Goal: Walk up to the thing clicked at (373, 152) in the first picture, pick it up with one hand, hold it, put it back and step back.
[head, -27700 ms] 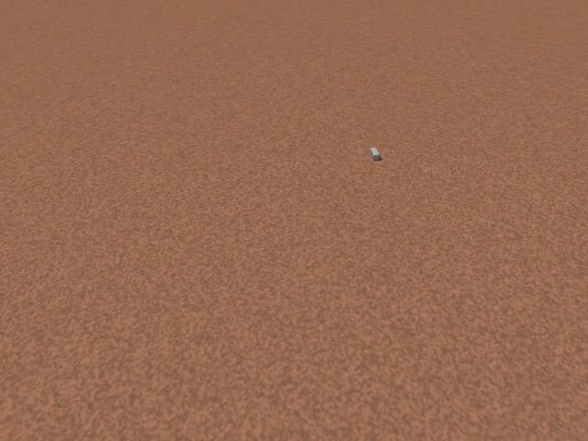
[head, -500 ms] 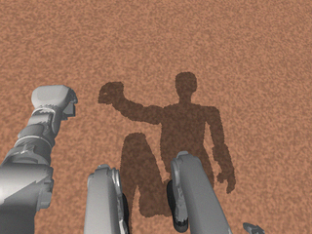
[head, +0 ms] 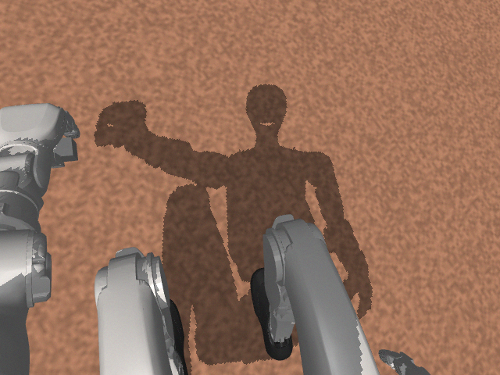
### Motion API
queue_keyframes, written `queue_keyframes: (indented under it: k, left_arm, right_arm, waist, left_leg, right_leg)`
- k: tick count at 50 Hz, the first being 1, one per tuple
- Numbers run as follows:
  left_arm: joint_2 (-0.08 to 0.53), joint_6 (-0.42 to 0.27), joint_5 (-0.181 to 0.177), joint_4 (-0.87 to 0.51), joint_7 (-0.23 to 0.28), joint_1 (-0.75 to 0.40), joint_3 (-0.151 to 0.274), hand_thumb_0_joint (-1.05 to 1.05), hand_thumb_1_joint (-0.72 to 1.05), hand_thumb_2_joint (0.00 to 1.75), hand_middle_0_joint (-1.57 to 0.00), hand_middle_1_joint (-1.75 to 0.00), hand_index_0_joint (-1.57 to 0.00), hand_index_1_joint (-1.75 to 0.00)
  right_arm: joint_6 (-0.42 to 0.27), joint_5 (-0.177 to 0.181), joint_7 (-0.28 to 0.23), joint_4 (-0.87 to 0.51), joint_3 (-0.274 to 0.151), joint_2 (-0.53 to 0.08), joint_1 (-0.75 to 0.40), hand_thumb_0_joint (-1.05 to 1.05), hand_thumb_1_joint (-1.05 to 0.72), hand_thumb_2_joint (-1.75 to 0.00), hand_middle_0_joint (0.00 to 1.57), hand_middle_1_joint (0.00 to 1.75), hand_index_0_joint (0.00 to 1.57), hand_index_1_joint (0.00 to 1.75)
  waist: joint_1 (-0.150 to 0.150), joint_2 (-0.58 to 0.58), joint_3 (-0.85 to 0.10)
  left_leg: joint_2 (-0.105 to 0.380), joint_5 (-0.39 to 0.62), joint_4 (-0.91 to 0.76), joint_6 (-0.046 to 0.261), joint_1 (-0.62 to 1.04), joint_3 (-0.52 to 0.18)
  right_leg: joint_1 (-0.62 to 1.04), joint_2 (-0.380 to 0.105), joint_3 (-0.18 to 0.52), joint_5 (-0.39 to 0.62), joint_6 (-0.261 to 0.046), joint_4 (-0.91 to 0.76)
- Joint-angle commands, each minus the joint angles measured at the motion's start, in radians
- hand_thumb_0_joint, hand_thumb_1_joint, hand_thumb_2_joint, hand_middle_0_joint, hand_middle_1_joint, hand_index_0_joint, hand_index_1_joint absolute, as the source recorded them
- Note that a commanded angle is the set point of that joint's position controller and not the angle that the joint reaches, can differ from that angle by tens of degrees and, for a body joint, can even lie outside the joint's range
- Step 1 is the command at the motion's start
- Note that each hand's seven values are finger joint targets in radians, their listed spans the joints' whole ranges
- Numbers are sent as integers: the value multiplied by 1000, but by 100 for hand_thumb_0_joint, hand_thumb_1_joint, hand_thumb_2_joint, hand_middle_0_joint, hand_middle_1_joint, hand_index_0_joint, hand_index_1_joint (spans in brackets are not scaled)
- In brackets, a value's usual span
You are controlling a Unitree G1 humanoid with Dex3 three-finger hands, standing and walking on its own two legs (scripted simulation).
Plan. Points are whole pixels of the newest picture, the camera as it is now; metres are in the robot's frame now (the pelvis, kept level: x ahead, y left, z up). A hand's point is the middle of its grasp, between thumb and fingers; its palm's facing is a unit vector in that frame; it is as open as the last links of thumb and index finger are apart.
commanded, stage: crouch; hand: left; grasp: from above
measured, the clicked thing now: (52, 151) +0.51 +0.26 -0.20
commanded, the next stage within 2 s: lower in 0.52 s
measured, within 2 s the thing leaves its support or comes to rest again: neither
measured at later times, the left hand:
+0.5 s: hand (56, 153) +0.51 +0.26 -0.20, palm faces -0.46 -0.02 -0.89, open 6.2 cm
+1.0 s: hand (65, 160) +0.51 +0.26 -0.25, palm faces -0.46 -0.03 -0.89, open 6.2 cm
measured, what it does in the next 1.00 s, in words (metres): lowers itself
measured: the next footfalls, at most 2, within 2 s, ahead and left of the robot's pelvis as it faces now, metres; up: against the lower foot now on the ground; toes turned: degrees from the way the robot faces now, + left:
none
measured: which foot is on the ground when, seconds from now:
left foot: down 0.00-1.00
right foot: down 0.00-1.00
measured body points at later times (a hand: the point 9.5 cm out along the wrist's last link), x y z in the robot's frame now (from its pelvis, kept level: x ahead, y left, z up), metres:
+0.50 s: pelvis +0.00 +0.00 -0.04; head +0.26 +0.06 +0.32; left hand +0.53 +0.26 -0.15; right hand +0.01 -0.27 -0.14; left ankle +0.08 +0.12 -0.35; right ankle +0.10 -0.12 -0.35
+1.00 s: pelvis +0.00 +0.00 -0.06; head +0.27 +0.07 +0.29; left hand +0.53 +0.26 -0.20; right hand +0.00 -0.27 -0.14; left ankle +0.08 +0.12 -0.35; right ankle +0.10 -0.12 -0.35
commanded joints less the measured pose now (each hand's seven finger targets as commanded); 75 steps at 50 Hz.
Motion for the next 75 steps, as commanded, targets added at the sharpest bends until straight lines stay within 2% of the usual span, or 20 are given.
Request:
queue_keyframes:
  k: [1, 5, 6, 7, 12, 13, 15, 21, 31, 38, 41, 43, 48, 52, 54, 56, 59, 60, 62, 75]
  left_arm:
    - [288, -7, -3, -158, 41, -394, 46, 0, 86, 2, -119, -7, -124, -3]
    - [304, -14, 6, -135, 44, -396, 47, 0, 85, 3, -120, -6, -124, -2]
    - [259, -6, 12, -51, 41, -347, 19, 0, 83, 1, -119, -5, -123, -1]
    - [291, -17, 0, -153, 41, -404, 34, 0, 85, 0, -119, -6, -123, -1]
    - [328, -11, 8, -140, 39, -407, 41, 0, 89, 4, -124, -6, -127, -3]
    - [286, -3, 2, -71, 37, -369, 17, 0, 90, 3, -124, -6, -127, -2]
    - [332, -12, -2, -128, 38, -421, 37, 0, 89, 4, -123, -7, -127, -3]
    - [334, -16, -6, -103, 36, -410, 26, 0, 90, 0, -123, -5, -127, -1]
    - [356, -19, 3, -148, 40, -416, 32, 0, 93, 6, -127, -7, -130, -4]
    - [329, -23, 11, -29, 45, -380, 8, 0, 88, 2, -124, -7, -127, -4]
    - [408, -37, 27, -58, 61, -412, 54, 0, 90, 3, -124, -8, -128, -5]
    - [341, -41, 29, -34, 67, -395, 16, 0, 91, 2, -124, -9, -128, -5]
    - [445, -50, 55, -46, 106, -409, 82, 0, 93, 8, -126, -12, -129, -8]
    - [396, -45, 51, -36, 115, -411, 47, 0, 93, 9, -126, -12, -129, -9]
    - [456, -41, 54, -18, 123, -392, 75, 0, 90, 7, -123, -9, -126, -6]
    - [418, -36, 50, 20, 129, -367, 60, 0, 89, 6, -121, -8, -125, -5]
    - [464, -36, 52, 33, 136, -368, 89, 0, 89, 4, -120, -9, -124, -5]
    - [442, -40, 53, 11, 135, -391, 58, 0, 86, 4, -119, -8, -123, -4]
    - [486, -37, 59, 44, 140, -364, 100, 0, 90, 5, -120, -9, -125, -5]
    - [534, -48, 71, 54, 183, -365, 103, 0, 93, 7, -124, -9, -127, -6]
  right_arm:
    - [-1, -10, -11, -10, -65, -248, 227, 0, -91, -90, 20, 30, 20, 30]
    - [-2, -15, -10, -13, -50, -254, 230, 0, -91, -90, 20, 30, 20, 30]
    - [-2, -13, -9, -7, -41, -258, 226, 0, -91, -90, 20, 30, 20, 30]
    - [-3, -16, -8, -7, -42, -255, 234, 0, -91, -90, 20, 30, 20, 30]
    - [-1, -15, -3, -7, -30, -275, 252, 0, -91, -90, 20, 30, 20, 30]
    - [-1, -11, -3, -12, -26, -274, 232, 0, -91, -90, 20, 30, 20, 30]
    - [1, -14, -2, -10, -21, -276, 238, 0, -91, -90, 20, 30, 20, 30]
    - [-1, -15, 0, -18, -7, -279, 224, 0, -91, -90, 20, 30, 20, 30]
    - [7, -18, 6, -15, 3, -288, 235, 0, -92, -90, 20, 30, 20, 30]
    - [2, -27, 15, -25, 27, -293, 219, 0, -91, -90, 20, 30, 20, 30]
    - [-4, -34, 13, -30, 28, -312, 227, 0, -91, -90, 20, 30, 20, 30]
    - [-7, -39, 16, -34, 36, -302, 217, 0, -91, -90, 20, 30, 20, 30]
    - [-16, -54, 17, -39, 54, -313, 227, 0, -91, -90, 20, 30, 20, 30]
    - [-30, -60, 18, -46, 54, -322, 218, 0, -91, -90, 20, 30, 20, 30]
    - [-34, -62, 20, -41, 58, -332, 226, 0, -90, -90, 20, 30, 20, 30]
    - [-38, -64, 23, -45, 63, -334, 223, 0, -90, -89, 20, 30, 20, 30]
    - [-41, -68, 24, -45, 76, -341, 229, 0, -89, -89, 20, 30, 20, 30]
    - [-43, -70, 25, -50, 79, -337, 216, 0, -90, -90, 20, 30, 20, 30]
    - [-49, -73, 25, -56, 86, -356, 227, 0, -89, -89, 20, 30, 20, 30]
    - [-77, -94, 40, -66, 116, -377, 209, 0, -90, -90, 20, 30, 20, 30]
  waist:
    - [-11, 269, -718]
    - [-31, 272, -693]
    - [-33, 261, -657]
    - [-37, 283, -684]
    - [-37, 330, -692]
    - [-38, 312, -660]
    - [-49, 309, -647]
    - [-51, 307, -625]
    - [-58, 337, -665]
    - [-85, 312, -559]
    - [-80, 336, -572]
    - [-91, 348, -575]
    - [-95, 376, -599]
    - [-110, 378, -565]
    - [-106, 375, -581]
    - [-114, 362, -556]
    - [-123, 365, -531]
    - [-122, 382, -541]
    - [-133, 357, -495]
    - [-163, 400, -477]
  left_leg:
    - [-32, 171, -214, 7, 469, 39]
    - [-30, 163, -182, 7, 444, 34]
    - [-32, 145, -187, 7, 419, 31]
    - [-31, 171, -173, 8, 425, 35]
    - [-23, 217, -159, -4, 472, 14]
    - [-24, 189, -160, -2, 447, 10]
    - [-25, 171, -148, 2, 415, 11]
    - [-26, 138, -123, 7, 363, 20]
    - [-21, 224, -90, 2, 388, 10]
    - [-25, 179, -66, 6, 314, 5]
    - [-23, 180, -55, 1, 332, 0]
    - [-20, 175, -62, -4, 361, -11]
    - [-20, 201, -36, -3, 349, -11]
    - [-16, 197, -21, -2, 347, -10]
    - [-16, 209, -6, 2, 337, -9]
    - [-15, 220, -10, -4, 331, -19]
    - [-12, 208, -3, 0, 321, -24]
    - [-11, 205, -2, 0, 312, -20]
    - [-12, 213, 6, -2, 316, -29]
    - [0, 218, 31, -4, 327, -43]
  right_leg:
    - [364, 41, -39, 179, -48, -200]
    - [345, 43, -51, 179, -48, -176]
    - [314, 39, -52, 159, -46, -174]
    - [338, 45, -54, 188, -46, -165]
    - [302, 42, -70, 221, -50, -125]
    - [274, 43, -70, 198, -51, -122]
    - [278, 45, -74, 188, -49, -120]
    - [279, 49, -76, 164, -46, -113]
    - [290, 55, -94, 245, -45, -74]
    - [246, 53, -100, 204, -43, -61]
    - [237, 52, -109, 199, -46, -48]
    - [216, 55, -115, 196, -46, -40]
    - [242, 55, -124, 224, -42, -22]
    - [219, 58, -128, 224, -42, -24]
    - [250, 60, -126, 240, -39, -19]
    - [238, 60, -136, 245, -40, -10]
    - [235, 62, -140, 236, -40, -10]
    - [256, 66, -136, 241, -40, -10]
    - [218, 61, -147, 234, -42, -9]
    - [245, 74, -163, 250, -39, 0]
